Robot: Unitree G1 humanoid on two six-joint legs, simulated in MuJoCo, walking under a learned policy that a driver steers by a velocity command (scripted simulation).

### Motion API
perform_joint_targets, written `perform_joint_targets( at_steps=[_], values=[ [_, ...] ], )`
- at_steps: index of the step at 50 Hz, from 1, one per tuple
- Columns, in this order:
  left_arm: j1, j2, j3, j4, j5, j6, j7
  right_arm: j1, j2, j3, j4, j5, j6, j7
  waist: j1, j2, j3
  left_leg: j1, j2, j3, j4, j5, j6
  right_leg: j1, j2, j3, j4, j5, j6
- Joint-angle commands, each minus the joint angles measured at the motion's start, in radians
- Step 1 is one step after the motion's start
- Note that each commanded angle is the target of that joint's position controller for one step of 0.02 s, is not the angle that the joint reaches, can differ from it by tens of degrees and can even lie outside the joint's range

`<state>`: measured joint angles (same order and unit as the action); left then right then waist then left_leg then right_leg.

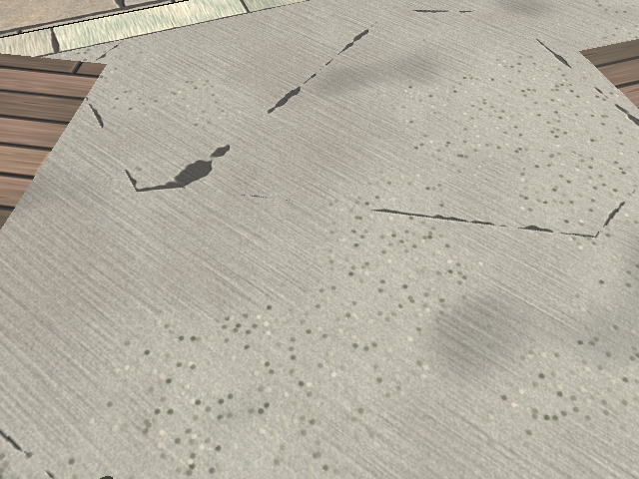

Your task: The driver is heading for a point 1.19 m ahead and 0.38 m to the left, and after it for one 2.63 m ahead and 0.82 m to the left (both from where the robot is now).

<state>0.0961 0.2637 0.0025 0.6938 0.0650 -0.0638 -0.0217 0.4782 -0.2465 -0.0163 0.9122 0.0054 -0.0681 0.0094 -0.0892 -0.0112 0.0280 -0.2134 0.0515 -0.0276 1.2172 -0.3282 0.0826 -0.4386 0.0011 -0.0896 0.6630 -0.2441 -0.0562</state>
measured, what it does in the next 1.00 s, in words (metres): walks ahead, turning left: left foot, then right foot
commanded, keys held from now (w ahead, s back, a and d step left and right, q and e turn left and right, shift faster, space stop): w+q+shift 0.70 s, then w+e+shift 0.30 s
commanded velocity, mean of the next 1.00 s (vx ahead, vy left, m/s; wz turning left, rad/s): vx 1.00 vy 0.00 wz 0.61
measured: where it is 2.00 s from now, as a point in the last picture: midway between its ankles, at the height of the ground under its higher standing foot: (93, 91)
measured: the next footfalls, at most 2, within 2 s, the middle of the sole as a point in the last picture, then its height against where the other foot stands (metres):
left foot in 0.36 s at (246, 459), level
right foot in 0.80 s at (208, 280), level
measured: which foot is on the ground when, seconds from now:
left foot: up 0.00-0.34, down 0.36-0.80, up 0.82-1.00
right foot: down 0.00-0.36, up 0.38-0.78, down 0.80-1.00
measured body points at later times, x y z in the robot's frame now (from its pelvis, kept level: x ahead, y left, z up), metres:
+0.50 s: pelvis +0.46 +0.11 +0.00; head +0.47 +0.12 +0.45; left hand +0.54 +0.39 -0.09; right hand +0.60 -0.16 -0.13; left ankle +0.48 +0.12 -0.72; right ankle +0.45 -0.09 -0.60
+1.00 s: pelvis +0.89 +0.28 +0.02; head +0.90 +0.29 +0.47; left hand +0.68 +0.49 -0.10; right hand +1.21 +0.20 -0.05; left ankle +0.81 +0.36 -0.64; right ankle +0.94 +0.19 -0.72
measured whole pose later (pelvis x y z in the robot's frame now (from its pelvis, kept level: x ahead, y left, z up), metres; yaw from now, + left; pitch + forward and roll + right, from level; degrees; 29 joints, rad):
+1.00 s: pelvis +0.89 +0.28 +0.02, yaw +36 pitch +1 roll -2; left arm 0.50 0.32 0.06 0.87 0.02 -0.06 -0.01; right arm 0.09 -0.30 -0.01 0.68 -0.08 -0.07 0.03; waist 0.07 0.02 0.01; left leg -0.53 -0.01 -0.05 1.13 -0.34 0.04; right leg -0.20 0.11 0.07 0.42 -0.23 -0.07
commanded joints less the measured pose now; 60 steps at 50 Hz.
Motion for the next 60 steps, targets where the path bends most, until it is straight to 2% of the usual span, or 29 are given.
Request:
perform_joint_targets(
  at_steps=[1,4,7,12,14,16,17,18,19,20,22,24,26,30,35,38,39,40,41,42,43,44,45,48,51,54,57,59,60],
  values=[
    [0.198,0.139,0.063,0.036,-0.016,-0.023,0.016,-0.074,-0.111,-0.029,-0.092,-0.008,0.002,0.011,0.113,-0.033,-0.047,-0.458,0.072,-0.044,0.104,0.087,0.008,0.407,-0.289,0.357,-0.421,-0.012,-0.087],
    [0.213,0.090,0.054,0.080,-0.048,-0.053,0.011,-0.121,-0.063,-0.031,-0.108,-0.022,0.050,0.033,0.065,-0.060,0.033,-0.482,0.108,-0.032,0.057,0.093,-0.010,0.312,-0.280,0.193,-0.510,0.076,-0.076],
    [0.211,0.059,0.049,0.108,-0.049,-0.073,0.010,-0.277,-0.035,-0.023,-0.175,-0.024,0.055,0.052,0.057,-0.073,0.095,-0.546,0.104,0.024,-0.065,0.255,-0.005,0.293,-0.208,-0.024,-0.556,0.286,-0.042],
    [0.218,0.139,0.062,0.126,-0.052,-0.079,0.034,-0.406,-0.055,-0.012,-0.229,-0.022,0.044,0.085,0.040,-0.016,0.105,-0.339,0.004,0.185,-0.451,0.479,0.073,0.361,-0.190,-0.209,-0.571,0.730,-0.004],
    [0.228,0.211,0.080,0.118,-0.047,-0.056,0.048,-0.308,-0.101,-0.026,-0.202,-0.016,0.046,0.076,-0.019,-0.066,0.015,-0.222,-0.084,0.236,-0.465,0.391,0.099,0.490,-0.212,-0.213,-0.386,1.172,0.017],
    [0.158,0.271,0.100,0.088,-0.033,-0.012,0.058,-0.004,-0.181,-0.064,-0.126,-0.013,0.053,0.055,-0.179,-0.103,-0.140,0.084,-0.140,0.206,-0.448,0.219,0.141,0.463,-0.249,-0.180,0.038,1.329,0.003],
    [0.137,0.262,0.100,0.080,-0.028,0.002,0.049,0.166,-0.233,-0.094,-0.071,-0.015,0.057,0.033,-0.240,-0.054,-0.206,0.299,-0.160,0.145,-0.515,0.132,0.165,0.350,-0.226,-0.162,0.362,1.134,0.003],
    [0.102,0.159,0.080,0.074,-0.031,-0.005,0.029,0.085,-0.277,-0.123,-0.076,0.011,0.076,0.013,-0.181,0.175,-0.091,0.349,-0.090,-0.035,-0.605,0.074,0.199,0.082,-0.014,-0.138,0.798,0.170,0.038],
    [0.236,0.077,0.046,-0.054,-0.039,-0.030,0.016,-0.028,-0.409,-0.138,-0.128,-0.032,0.084,0.018,0.032,0.362,-0.225,0.594,0.143,-0.640,-0.764,0.090,0.413,-0.341,0.092,0.024,1.088,-0.260,0.095],
    [0.168,0.117,0.036,-0.073,-0.024,-0.058,0.024,-0.047,-0.385,-0.144,-0.167,-0.025,0.080,0.013,-0.021,0.141,-0.287,0.601,0.205,-0.844,-0.958,-0.124,0.424,-0.422,0.035,0.181,1.056,-0.190,0.070],
    [0.086,0.131,0.031,-0.073,-0.019,-0.068,0.027,-0.070,-0.261,-0.114,-0.123,-0.020,0.058,-0.003,0.061,-0.080,-0.038,0.264,0.145,-0.687,-1.004,-0.069,0.303,-0.358,-0.067,0.188,0.804,-0.105,0.067],
    [0.102,0.116,0.019,-0.062,0.010,-0.022,0.028,-0.128,-0.221,-0.095,-0.137,-0.011,0.026,-0.012,0.124,-0.080,0.015,0.030,0.049,-0.500,-1.001,0.098,0.266,-0.220,-0.114,0.180,0.680,-0.102,0.092],
    [0.076,0.103,0.012,-0.076,0.012,0.012,0.021,-0.127,-0.211,-0.088,-0.144,-0.004,0.002,-0.006,0.132,-0.063,0.026,-0.094,-0.016,-0.402,-1.021,0.166,0.261,-0.155,-0.137,0.149,0.539,-0.107,0.120],
    [-0.159,0.062,-0.010,-0.172,-0.014,0.009,0.003,-0.065,-0.223,-0.097,-0.143,0.000,-0.005,0.001,0.041,-0.005,0.071,-0.103,-0.082,-0.344,-1.043,0.356,0.208,-0.144,-0.101,0.091,0.174,0.206,0.127],
    [-0.245,0.088,-0.008,-0.218,-0.035,-0.006,0.005,-0.019,-0.244,-0.113,-0.133,-0.001,-0.003,-0.001,-0.019,0.065,0.017,0.108,-0.038,-0.398,-0.962,0.614,0.150,-0.076,-0.025,0.104,-0.093,0.332,0.092],
    [0.017,0.166,0.032,-0.132,-0.034,-0.015,0.024,-0.045,-0.281,-0.111,-0.113,-0.016,-0.018,-0.011,0.098,0.075,-0.135,0.241,0.001,-0.344,-0.750,1.029,0.093,0.214,0.039,0.060,-0.129,0.240,0.029],
    [0.218,0.202,0.055,-0.075,-0.044,-0.014,0.040,-0.094,-0.298,-0.113,-0.116,-0.033,-0.018,-0.009,0.221,0.079,-0.209,0.225,-0.014,-0.293,-0.526,1.070,0.074,0.371,0.031,0.040,-0.145,0.163,0.007],
    [0.435,0.243,0.078,-0.018,-0.038,-0.012,0.061,-0.139,-0.244,-0.099,-0.126,-0.049,-0.024,-0.012,0.321,0.060,-0.284,0.069,-0.047,-0.240,-0.218,0.914,0.062,0.591,-0.051,0.124,-0.077,-0.028,-0.018],
    [0.463,0.349,0.103,-0.001,0.005,-0.018,0.058,-0.005,-0.071,-0.057,-0.170,-0.008,-0.028,-0.004,0.200,-0.302,-0.378,-0.276,-0.224,-0.152,0.198,0.094,0.002,0.827,-0.330,0.698,-0.197,-0.292,-0.165],
    [0.387,0.292,0.103,0.005,-0.025,-0.009,0.031,0.022,-0.103,-0.038,-0.159,-0.017,-0.037,-0.001,0.167,-0.338,-0.362,-0.461,-0.236,-0.154,0.262,-0.107,0.018,0.811,-0.371,1.110,-0.396,-0.428,-0.243],
    [0.267,0.205,0.093,-0.012,-0.033,-0.009,0.018,-0.100,-0.145,-0.040,-0.165,-0.035,-0.029,-0.002,0.148,-0.146,-0.176,-0.525,-0.141,-0.140,0.247,-0.012,0.021,0.665,-0.318,0.953,-0.406,-0.421,-0.250],
    [0.249,0.161,0.086,0.002,-0.043,-0.011,0.009,-0.204,-0.165,-0.037,-0.190,-0.054,-0.031,0.006,0.149,-0.014,-0.117,-0.501,-0.101,-0.115,0.180,0.032,0.012,0.548,-0.271,0.806,-0.397,-0.300,-0.234],
    [0.277,0.136,0.078,0.033,-0.041,-0.012,0.006,-0.281,-0.165,-0.034,-0.219,-0.067,-0.031,0.010,0.144,0.025,-0.063,-0.483,-0.071,-0.097,0.100,0.030,0.004,0.456,-0.218,0.698,-0.400,-0.182,-0.205],
    [0.360,0.127,0.070,0.113,-0.053,-0.024,0.012,-0.332,-0.110,-0.003,-0.288,-0.093,-0.013,0.024,0.087,-0.062,0.001,-0.479,-0.024,-0.072,-0.067,-0.040,-0.047,0.335,-0.138,0.595,-0.438,-0.012,-0.206],
    [0.340,0.157,0.083,0.103,-0.053,-0.025,0.021,-0.469,-0.100,0.027,-0.360,-0.077,-0.015,0.040,0.084,-0.050,0.053,-0.395,0.003,-0.022,-0.347,0.073,-0.094,0.156,-0.114,0.522,-0.529,0.033,-0.212],
    [0.320,0.204,0.105,0.091,-0.066,-0.028,0.005,-0.532,-0.088,0.040,-0.377,-0.043,-0.018,0.050,0.103,-0.067,0.039,-0.081,-0.047,0.035,-0.552,0.303,-0.105,-0.004,-0.087,0.460,-0.589,0.156,-0.166],
    [0.373,0.214,0.111,0.108,-0.079,-0.025,0.001,-0.514,-0.136,0.019,-0.368,-0.044,-0.020,0.025,0.106,-0.040,-0.002,-0.015,-0.061,0.023,-0.660,0.298,-0.091,0.148,-0.104,0.457,-0.453,0.363,-0.122],
    [0.386,0.236,0.117,0.118,-0.079,-0.021,0.000,-0.331,-0.179,-0.011,-0.311,-0.056,-0.028,-0.002,0.019,0.012,-0.131,0.225,-0.083,0.035,-0.704,0.190,-0.065,0.162,-0.035,0.392,-0.115,0.572,-0.080],
    [0.359,0.212,0.112,0.101,-0.084,-0.030,-0.002,-0.161,-0.236,-0.036,-0.291,-0.069,-0.034,-0.024,-0.067,0.045,-0.229,0.439,0.065,-0.107,-0.718,0.029,-0.029,0.019,0.009,0.353,0.157,0.436,-0.056]
  ],
)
